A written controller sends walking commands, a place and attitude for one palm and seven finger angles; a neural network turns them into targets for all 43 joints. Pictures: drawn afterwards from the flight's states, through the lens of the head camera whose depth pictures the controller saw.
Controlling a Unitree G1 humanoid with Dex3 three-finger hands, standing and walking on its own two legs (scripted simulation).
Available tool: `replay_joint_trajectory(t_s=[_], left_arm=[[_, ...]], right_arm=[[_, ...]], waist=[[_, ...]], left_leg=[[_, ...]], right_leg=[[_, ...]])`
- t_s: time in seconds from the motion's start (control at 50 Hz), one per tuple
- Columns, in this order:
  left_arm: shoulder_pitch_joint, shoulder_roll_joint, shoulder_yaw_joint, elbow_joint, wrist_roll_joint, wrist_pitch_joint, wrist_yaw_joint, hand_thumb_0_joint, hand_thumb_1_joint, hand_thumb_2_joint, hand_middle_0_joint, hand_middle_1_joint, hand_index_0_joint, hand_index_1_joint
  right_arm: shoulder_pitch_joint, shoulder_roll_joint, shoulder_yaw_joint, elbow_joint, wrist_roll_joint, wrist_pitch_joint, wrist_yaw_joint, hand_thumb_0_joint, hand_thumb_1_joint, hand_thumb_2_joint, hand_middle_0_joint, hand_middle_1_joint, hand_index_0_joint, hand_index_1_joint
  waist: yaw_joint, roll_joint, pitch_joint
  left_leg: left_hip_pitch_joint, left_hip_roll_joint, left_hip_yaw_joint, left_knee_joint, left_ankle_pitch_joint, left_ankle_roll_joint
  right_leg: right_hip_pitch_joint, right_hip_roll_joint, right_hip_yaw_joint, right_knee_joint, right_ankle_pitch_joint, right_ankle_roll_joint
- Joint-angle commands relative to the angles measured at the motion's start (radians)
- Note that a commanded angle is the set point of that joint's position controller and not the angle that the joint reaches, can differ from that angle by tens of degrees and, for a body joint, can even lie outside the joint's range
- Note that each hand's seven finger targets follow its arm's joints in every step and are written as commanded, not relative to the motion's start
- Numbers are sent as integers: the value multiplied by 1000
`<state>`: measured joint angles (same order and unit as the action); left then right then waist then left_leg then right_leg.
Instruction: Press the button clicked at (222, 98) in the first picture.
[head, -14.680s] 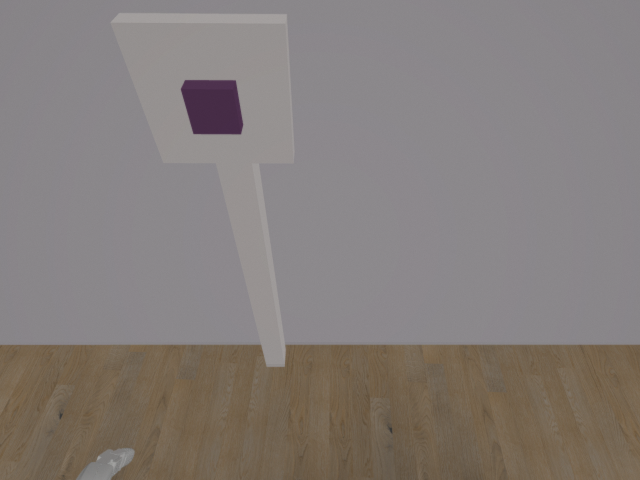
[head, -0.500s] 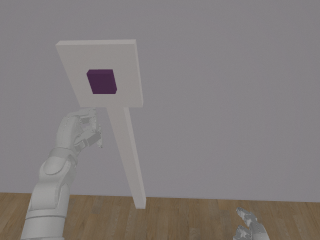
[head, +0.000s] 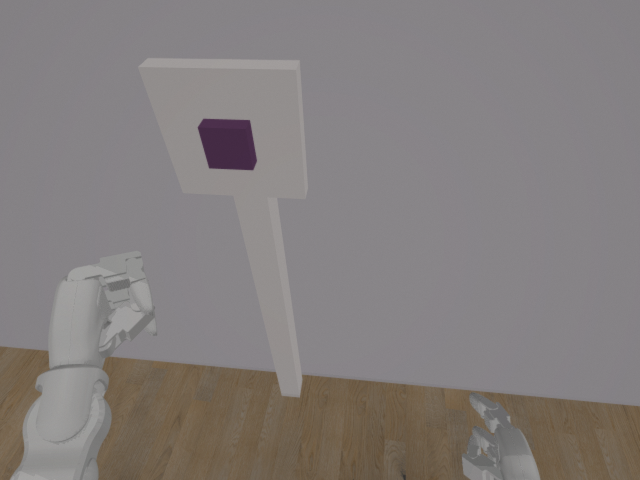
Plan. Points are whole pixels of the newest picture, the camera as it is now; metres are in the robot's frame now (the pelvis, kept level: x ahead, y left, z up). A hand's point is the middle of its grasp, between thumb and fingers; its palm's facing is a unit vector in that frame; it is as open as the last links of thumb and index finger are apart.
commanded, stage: draw the hand back to the body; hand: left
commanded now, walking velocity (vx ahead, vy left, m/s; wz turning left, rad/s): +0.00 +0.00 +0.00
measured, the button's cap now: (229, 143) +0.50 +0.18 +0.19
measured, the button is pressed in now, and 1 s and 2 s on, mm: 0 0 0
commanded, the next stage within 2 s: step back with the hand held close in 0.72 s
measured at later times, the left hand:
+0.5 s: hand (76, 344) +0.19 +0.26 +0.16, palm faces +0.41 -0.82 -0.40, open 3.1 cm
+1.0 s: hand (72, 335) +0.20 +0.26 +0.16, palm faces +0.39 -0.81 -0.43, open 3.1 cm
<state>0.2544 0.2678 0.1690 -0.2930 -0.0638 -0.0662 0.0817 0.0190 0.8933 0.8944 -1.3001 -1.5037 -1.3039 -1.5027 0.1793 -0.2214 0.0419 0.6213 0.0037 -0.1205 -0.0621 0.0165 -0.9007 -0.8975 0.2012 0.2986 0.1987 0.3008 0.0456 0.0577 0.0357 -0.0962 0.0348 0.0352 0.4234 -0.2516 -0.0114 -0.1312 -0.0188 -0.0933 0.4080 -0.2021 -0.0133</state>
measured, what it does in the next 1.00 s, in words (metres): stands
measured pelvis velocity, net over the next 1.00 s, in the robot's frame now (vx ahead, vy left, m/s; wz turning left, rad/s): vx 0.00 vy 0.02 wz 0.00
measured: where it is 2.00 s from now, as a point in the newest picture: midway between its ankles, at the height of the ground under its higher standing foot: outside the picture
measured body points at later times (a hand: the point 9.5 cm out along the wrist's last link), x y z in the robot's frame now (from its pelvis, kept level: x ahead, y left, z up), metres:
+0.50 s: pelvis +0.02 +0.02 +0.00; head +0.00 +0.00 +0.45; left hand +0.16 +0.30 +0.18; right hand +0.21 -0.20 -0.08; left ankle -0.01 +0.13 -0.74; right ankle +0.02 -0.11 -0.74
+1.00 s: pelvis +0.00 +0.02 +0.00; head +0.02 +0.01 +0.45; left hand +0.17 +0.30 +0.18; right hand +0.19 -0.20 -0.08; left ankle -0.01 +0.13 -0.74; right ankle +0.02 -0.11 -0.74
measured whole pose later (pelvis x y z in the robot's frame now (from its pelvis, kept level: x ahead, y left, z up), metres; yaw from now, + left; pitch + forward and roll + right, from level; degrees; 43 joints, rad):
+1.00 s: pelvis +0.00 +0.02 +0.00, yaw +0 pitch -1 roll -1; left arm 0.54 0.33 0.34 -0.50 -0.04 -0.15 0.12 0.02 0.89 0.89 -1.30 -1.50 -1.31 -1.50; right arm 0.19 -0.21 0.03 0.57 -0.01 -0.05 -0.06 0.02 -0.90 -0.90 0.20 0.30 0.20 0.30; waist 0.03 0.05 0.04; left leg -0.16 0.02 0.03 0.45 -0.26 0.01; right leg -0.17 -0.03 -0.09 0.37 -0.18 0.01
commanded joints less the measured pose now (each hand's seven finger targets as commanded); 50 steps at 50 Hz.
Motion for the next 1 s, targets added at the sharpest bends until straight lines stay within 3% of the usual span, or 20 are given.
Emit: replay_joint_trajectory(t_s=[0.0, 0.08, 0.28, 0.4, 0.48, 0.52, 0.62, 0.68, 0.8, 0.82, 0.84, 0.86, 0.88, 0.98], left_arm=[[-186, 153, 79, -262, 16, -101, 42, 0, 900, 900, -1300, -1500, -1300, -1500], [-46, 149, 104, -260, 16, -110, 46, 0, 900, 900, -1300, -1500, -1300, -1500], [176, 182, 184, -388, 19, -118, 48, 0, 900, 900, -1300, -1500, -1300, -1500], [257, 189, 212, -397, 19, -109, 53, 0, 900, 900, -1300, -1500, -1300, -1500], [220, 168, 184, -412, 26, -107, 57, 0, 900, 900, -1300, -1500, -1300, -1500], [195, 166, 171, -417, 28, -104, 60, 0, 900, 900, -1300, -1500, -1300, -1500], [203, 188, 195, -428, 30, -102, 70, 0, 900, 900, -1300, -1500, -1300, -1500], [229, 185, 205, -419, 26, -99, 70, 0, 900, 900, -1300, -1500, -1300, -1500], [226, 176, 200, -395, 26, -96, 62, 0, 900, 900, -1300, -1500, -1300, -1500], [158, 198, 216, -401, 25, -99, 66, 0, 900, 900, -1300, -1500, -1300, -1500], [83, 325, 358, -463, 8, -138, 66, 0, 900, 900, -1300, -1500, -1300, -1500], [189, 246, 301, -375, 14, -141, 55, 0, 900, 900, -1300, -1500, -1300, -1500], [234, 219, 269, -357, 19, -134, 49, 0, 900, 900, -1300, -1500, -1300, -1500], [339, 206, 252, -436, 24, -154, 46, 0, 900, 900, -1300, -1500, -1300, -1500]], right_arm=[[-146, -93, -42, -152, -3, -57, -16, 0, -900, -900, 200, 300, 200, 300], [-140, -94, -49, -152, -6, -49, -11, 0, -900, -900, 200, 300, 200, 300], [-127, -86, -58, -175, -7, -31, -4, 0, -900, -900, 200, 300, 200, 300], [-118, -86, -62, -176, -6, -34, -12, 0, -900, -900, 200, 300, 200, 300], [-108, -91, -61, -171, -8, -40, -12, 0, -900, -900, 200, 300, 200, 300], [-106, -93, -61, -168, -9, -46, -15, 0, -900, -900, 200, 300, 200, 300], [-106, -91, -57, -169, -14, -53, -19, 0, -900, -900, 200, 300, 200, 300], [-109, -85, -56, -170, -13, -51, -17, 0, -900, -900, 200, 300, 200, 300], [-116, -86, -56, -171, -12, -43, -15, 0, -900, -900, 200, 300, 200, 300], [-114, -91, -57, -165, -11, -43, -17, 0, -900, -900, 200, 300, 200, 300], [-82, -104, -56, -205, -5, -19, -14, 0, -900, -900, 200, 300, 200, 300], [-80, -82, -55, -182, -7, -3, -15, 0, -900, -900, 200, 300, 200, 300], [-90, -86, -58, -191, -8, 8, -14, 0, -900, -900, 200, 300, 200, 300], [-87, -111, -75, -216, -15, 37, -8, 0, -900, -900, 200, 300, 200, 300]], waist=[[-13, -9, -113], [1, -58, -119], [19, 4, -112], [22, -22, -70], [9, 20, -60], [3, 10, -46], [19, 29, -85], [24, 10, -92], [23, -13, -40], [15, 13, -51], [-21, -20, 52], [-25, -75, 24], [-25, -98, 17], [-27, -1, -147]], left_leg=[[11, -29, -21, -81, 116, 40], [12, -24, -26, -81, 169, 43], [-8, -17, -29, -68, 268, 27], [-20, -14, -32, -62, 263, 26], [-14, -15, -34, -62, 249, 26], [-15, -13, -39, -67, 219, 26], [-16, -17, -49, -71, 233, 21], [-15, -17, -46, -66, 258, 18], [-39, -13, -49, -77, 215, 16], [-33, -15, -44, -78, 198, 18], [-137, 7, -59, -65, 126, 44], [-119, 5, -65, -50, 118, 46], [-98, 3, -61, -41, 143, 48], [-108, 17, -60, -10, 309, 44]], right_leg=[[42, 0, 62, -104, 38, -4], [69, 0, 53, -83, 96, -3], [96, 7, 47, -53, 187, -8], [74, 16, 47, -67, 179, -8], [55, 10, 45, -67, 158, -7], [45, 11, 43, -74, 127, -7], [81, 11, 43, -59, 134, -12], [91, 12, 41, -55, 163, -11], [72, 19, 43, -73, 117, -12], [72, 14, 48, -75, 107, -11], [-28, -36, 120, -125, 121, 4], [-36, -52, 111, -131, 115, 4], [-50, -53, 117, -137, 135, 6], [32, -60, 86, -41, 273, 9]])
